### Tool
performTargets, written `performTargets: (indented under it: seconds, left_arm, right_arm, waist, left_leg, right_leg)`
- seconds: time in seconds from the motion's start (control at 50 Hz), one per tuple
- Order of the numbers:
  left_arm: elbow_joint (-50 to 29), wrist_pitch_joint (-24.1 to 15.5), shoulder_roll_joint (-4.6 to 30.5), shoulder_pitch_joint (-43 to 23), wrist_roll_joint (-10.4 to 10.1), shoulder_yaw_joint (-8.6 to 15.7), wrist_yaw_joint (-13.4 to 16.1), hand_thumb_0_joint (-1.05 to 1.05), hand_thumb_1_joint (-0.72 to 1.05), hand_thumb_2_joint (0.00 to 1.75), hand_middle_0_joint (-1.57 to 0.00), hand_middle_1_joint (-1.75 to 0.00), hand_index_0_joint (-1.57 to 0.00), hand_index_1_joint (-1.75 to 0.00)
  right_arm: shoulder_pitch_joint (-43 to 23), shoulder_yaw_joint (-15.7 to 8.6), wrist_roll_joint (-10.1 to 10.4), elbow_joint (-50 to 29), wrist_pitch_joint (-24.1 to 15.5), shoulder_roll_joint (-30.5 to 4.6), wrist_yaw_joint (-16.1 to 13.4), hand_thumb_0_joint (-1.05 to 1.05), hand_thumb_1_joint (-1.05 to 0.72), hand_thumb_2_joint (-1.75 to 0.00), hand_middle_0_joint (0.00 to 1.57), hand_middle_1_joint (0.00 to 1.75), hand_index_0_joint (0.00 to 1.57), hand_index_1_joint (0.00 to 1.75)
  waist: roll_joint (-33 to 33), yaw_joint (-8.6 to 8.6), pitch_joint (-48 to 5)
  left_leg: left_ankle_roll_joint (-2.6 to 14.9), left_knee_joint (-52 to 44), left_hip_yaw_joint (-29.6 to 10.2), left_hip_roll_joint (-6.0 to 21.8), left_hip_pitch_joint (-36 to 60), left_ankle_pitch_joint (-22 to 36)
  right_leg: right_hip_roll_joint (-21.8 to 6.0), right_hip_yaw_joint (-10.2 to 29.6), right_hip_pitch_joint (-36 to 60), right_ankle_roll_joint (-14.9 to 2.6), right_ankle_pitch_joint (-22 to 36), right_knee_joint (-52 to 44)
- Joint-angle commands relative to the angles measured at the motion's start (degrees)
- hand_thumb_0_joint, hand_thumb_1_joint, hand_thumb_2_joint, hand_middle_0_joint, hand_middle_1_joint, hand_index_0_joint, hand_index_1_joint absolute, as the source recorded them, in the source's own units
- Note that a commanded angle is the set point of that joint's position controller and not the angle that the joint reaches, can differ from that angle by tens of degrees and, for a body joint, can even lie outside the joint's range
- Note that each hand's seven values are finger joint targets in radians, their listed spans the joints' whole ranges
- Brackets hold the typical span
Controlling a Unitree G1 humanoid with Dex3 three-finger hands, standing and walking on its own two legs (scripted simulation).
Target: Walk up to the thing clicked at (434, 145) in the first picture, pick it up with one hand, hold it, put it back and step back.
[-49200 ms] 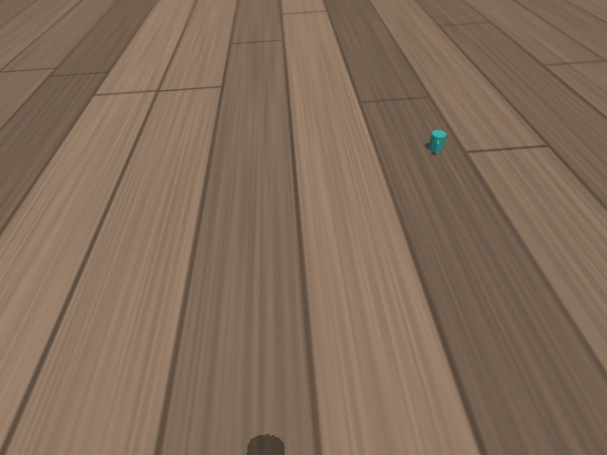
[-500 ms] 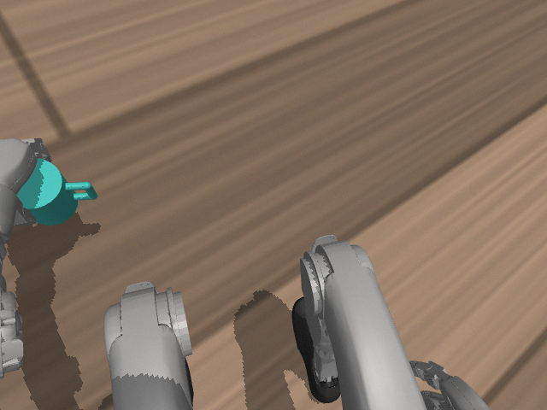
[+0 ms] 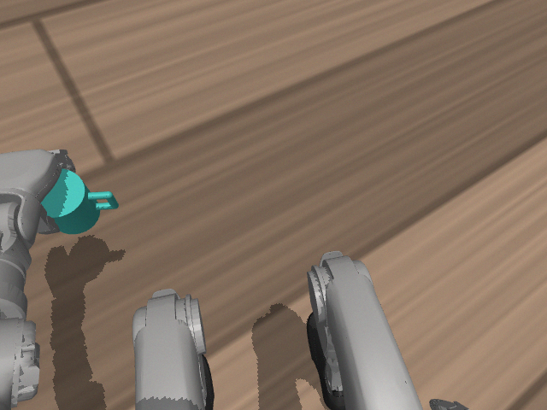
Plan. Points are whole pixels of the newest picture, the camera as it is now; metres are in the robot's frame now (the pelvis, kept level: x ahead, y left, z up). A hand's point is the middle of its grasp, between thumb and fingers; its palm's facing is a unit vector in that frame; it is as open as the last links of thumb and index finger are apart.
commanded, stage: lift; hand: left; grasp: from above
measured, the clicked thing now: (78, 202) +0.48 +0.27 -0.18
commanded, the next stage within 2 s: hold in 1.28 s
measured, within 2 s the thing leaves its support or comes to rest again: neither
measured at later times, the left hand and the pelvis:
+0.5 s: hand out of the picture +0.39 +0.28 +0.06, palm faces -0.41 -0.08 -0.91, open 10.1 cm; pelvis +0.01 -0.01 +0.14, yaw +3 degrees
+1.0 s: hand out of the picture +0.37 +0.23 +0.22, palm faces -0.44 -0.10 -0.89, open 10.1 cm; pelvis +0.05 -0.03 +0.29, yaw +4 degrees
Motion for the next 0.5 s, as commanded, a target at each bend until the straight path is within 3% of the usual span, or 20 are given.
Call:
performTargets:
  seconds: [0.0, 0.04, 0.06, 0.08, 0.1, 0.14, 0.16, 0.18, 0.22, 0.28, 0.3, 0.4, 0.42, 0.44, 0.48]
  left_arm:
    - [-12.7, -0.1, 14.4, -12.7, -2.8, 3.2, -0.1, 0.00, 0.59, 0.69, -0.94, -0.80, -0.99, -0.76]
    - [-16.5, -0.4, 13.5, -11.7, -3.4, 3.0, -1.0, 0.00, 0.59, 0.69, -0.94, -0.80, -0.99, -0.75]
    - [-20.4, -0.5, 14.8, -13.4, -3.8, 3.5, -1.3, 0.00, 0.60, 0.68, -0.94, -0.81, -0.99, -0.76]
    - [-21.6, -0.4, 13.0, -12.1, -4.0, 2.6, -1.6, 0.00, 0.59, 0.71, -0.94, -0.82, -0.98, -0.78]
    - [-24.0, -0.3, 13.8, -11.3, -4.4, 3.5, -1.5, 0.00, 0.61, 0.69, -0.93, -0.83, -0.98, -0.78]
    - [-25.0, 0.2, 10.9, -8.3, -6.0, 2.5, -1.7, 0.00, 0.62, 0.72, -0.95, -0.85, -0.99, -0.80]
    - [-31.1, 0.1, 11.6, -12.2, -6.6, 2.5, -1.6, 0.00, 0.63, 0.72, -0.95, -0.85, -1.00, -0.80]
    - [-30.6, 0.6, 12.3, -10.8, -6.7, 2.9, -1.5, 0.00, 0.61, 0.72, -0.93, -0.86, -0.98, -0.81]
    - [-31.5, 1.3, 10.6, -8.5, -7.3, 2.1, -1.4, 0.00, 0.60, 0.71, -0.94, -0.84, -0.98, -0.79]
    - [-32.1, 2.8, 9.3, -5.0, -7.7, 1.8, -0.9, 0.00, 0.59, 0.71, -0.92, -0.85, -0.96, -0.80]
    - [-31.8, 3.5, 7.1, -2.9, -8.0, 0.6, -0.9, 0.00, 0.60, 0.73, -0.93, -0.85, -0.97, -0.80]
    - [-35.4, 6.5, 6.3, 0.6, -9.0, -0.5, -1.4, 0.00, 0.61, 0.72, -0.92, -0.88, -0.97, -0.82]
    - [-34.9, 7.1, 6.3, 2.6, -9.7, -0.3, -1.6, 0.00, 0.62, 0.71, -0.93, -0.86, -0.98, -0.80]
    - [-34.9, 7.5, 4.0, 4.8, -10.2, -1.7, -2.1, 0.00, 0.63, 0.69, -0.94, -0.84, -0.99, -0.79]
    - [-36.1, 8.2, 3.9, 6.2, -11.0, -1.7, -2.7, 0.00, 0.63, 0.70, -0.95, -0.82, -0.99, -0.78]
  right_arm:
    - [9.4, -5.9, 0.6, -3.5, 0.2, -13.6, -1.1, 0.00, -0.94, -0.91, 0.20, 0.30, 0.20, 0.30]
    - [8.6, -6.2, 0.9, -4.1, 0.5, -13.4, -1.3, 0.00, -0.93, -0.91, 0.20, 0.30, 0.20, 0.30]
    - [8.2, -6.5, 1.1, -4.6, 0.6, -13.6, -1.6, 0.00, -0.93, -0.91, 0.20, 0.30, 0.20, 0.30]
    - [7.9, -6.8, 1.3, -5.1, 0.8, -13.1, -1.7, 0.00, -0.93, -0.91, 0.20, 0.30, 0.20, 0.30]
    - [7.5, -7.0, 1.5, -5.5, 0.9, -13.0, -1.9, 0.00, -0.93, -0.91, 0.20, 0.30, 0.20, 0.30]
    - [6.9, -7.2, 1.8, -5.5, 1.1, -12.5, -2.3, 0.00, -0.93, -0.91, 0.20, 0.30, 0.20, 0.30]
    - [6.3, -7.4, 2.0, -5.7, 1.0, -12.3, -2.7, 0.00, -0.93, -0.91, 0.20, 0.30, 0.20, 0.30]
    - [5.7, -7.7, 2.1, -5.7, 1.1, -12.1, -3.2, 0.00, -0.93, -0.91, 0.20, 0.30, 0.20, 0.30]
    - [5.0, -7.6, 2.4, -5.7, 1.2, -11.4, -3.8, 0.00, -0.93, -0.91, 0.20, 0.30, 0.20, 0.30]
    - [4.0, -7.6, 2.8, -5.6, 1.1, -10.8, -4.7, 0.00, -0.92, -0.91, 0.20, 0.30, 0.20, 0.30]
    - [3.6, -7.5, 2.9, -5.6, 1.1, -10.4, -4.9, 0.00, -0.92, -0.91, 0.20, 0.30, 0.20, 0.30]
    - [1.9, -7.1, 3.6, -5.6, 1.1, -9.2, -6.4, 0.00, -0.92, -0.91, 0.20, 0.30, 0.20, 0.30]
    - [1.4, -6.8, 3.9, -5.6, 1.2, -8.8, -6.7, 0.00, -0.92, -0.91, 0.20, 0.30, 0.20, 0.30]
    - [0.8, -6.6, 4.0, -5.7, 1.2, -8.2, -7.0, 0.00, -0.92, -0.91, 0.20, 0.30, 0.20, 0.30]
    - [-0.2, -6.5, 4.3, -5.8, 1.0, -7.9, -7.6, 0.00, -0.92, -0.91, 0.20, 0.30, 0.20, 0.30]
  waist:
    - [9.6, 0.94, -37.8]
    - [11.1, 1.36, -37.5]
    - [12.1, 2.16, -39.8]
    - [13.4, 2.12, -40.4]
    - [13.4, 2.96, -42.0]
    - [12.1, 2.49, -40.4]
    - [13.9, 2.53, -42.3]
    - [13.5, 2.64, -41.9]
    - [11.7, 2.48, -38.8]
    - [11.0, 3.61, -39.2]
    - [10.2, 3.46, -38.1]
    - [7.7, 4.56, -36.8]
    - [6.2, 4.84, -35.1]
    - [5.4, 4.68, -32.9]
    - [4.8, 5.31, -31.4]
  left_leg:
    - [0.93, -20.6, 3.2, -0.4, 32.9, 8.6]
    - [0.55, -23.4, 1.6, -0.3, 35.2, 7.8]
    - [0.50, -24.5, 1.1, -0.1, 37.1, 6.9]
    - [0.33, -26.0, 0.9, 0.2, 38.9, 7.0]
    - [0.37, -27.5, 0.5, 0.5, 40.5, 6.4]
    - [0.08, -29.7, -0.2, 0.7, 42.5, 6.7]
    - [-0.02, -30.9, -0.4, 0.8, 44.6, 6.5]
    - [0.14, -31.5, 0.1, 0.8, 45.5, 5.7]
    - [0.16, -33.6, -0.1, 1.0, 46.0, 4.8]
    - [0.15, -36.5, 0.8, 1.3, 50.2, 6.2]
    - [0.18, -37.5, 1.2, 1.5, 51.1, 7.2]
    - [0.59, -42.6, 3.6, 1.6, 55.0, 8.4]
    - [0.64, -44.1, 3.6, 1.6, 55.0, 7.5]
    - [0.68, -45.5, 3.9, 1.7, 55.1, 6.9]
    - [0.70, -48.7, 3.9, 1.9, 57.6, 5.5]
  right_leg:
    - [1.8, -6.9, 20.8, -5.50, 7.9, -13.1]
    - [1.8, -6.9, 20.7, -5.55, 7.4, -13.7]
    - [1.9, -6.9, 21.1, -5.58, 7.1, -13.7]
    - [2.0, -6.8, 22.2, -5.46, 7.5, -14.4]
    - [2.1, -6.8, 23.3, -5.24, 7.5, -14.7]
    - [1.9, -6.6, 24.5, -4.80, 8.2, -16.4]
    - [2.0, -6.4, 25.6, -4.87, 8.5, -17.1]
    - [2.1, -6.3, 26.7, -4.86, 8.0, -18.4]
    - [2.0, -6.2, 28.2, -4.64, 7.4, -20.6]
    - [2.0, -6.0, 32.1, -4.58, 8.2, -23.9]
    - [2.1, -6.0, 33.4, -4.55, 8.8, -25.2]
    - [2.6, -5.3, 43.1, -4.33, 9.6, -32.9]
    - [2.6, -5.2, 45.1, -4.19, 8.8, -34.6]
    - [2.7, -5.0, 46.4, -4.12, 8.2, -36.1]
    - [2.9, -4.7, 49.4, -4.01, 7.3, -38.9]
